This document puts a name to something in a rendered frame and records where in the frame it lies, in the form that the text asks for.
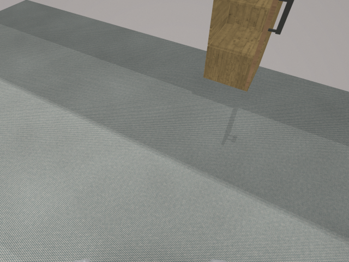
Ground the handle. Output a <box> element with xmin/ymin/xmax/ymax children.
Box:
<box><xmin>268</xmin><ymin>0</ymin><xmax>294</xmax><ymax>35</ymax></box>

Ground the cupboard door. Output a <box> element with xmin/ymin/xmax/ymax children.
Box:
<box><xmin>245</xmin><ymin>0</ymin><xmax>279</xmax><ymax>88</ymax></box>

